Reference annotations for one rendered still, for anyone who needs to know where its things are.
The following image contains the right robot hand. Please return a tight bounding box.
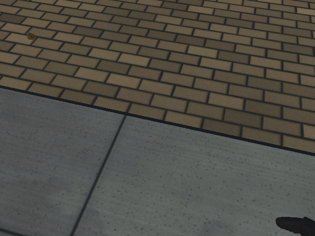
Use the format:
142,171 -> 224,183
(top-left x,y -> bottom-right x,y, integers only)
276,216 -> 315,236

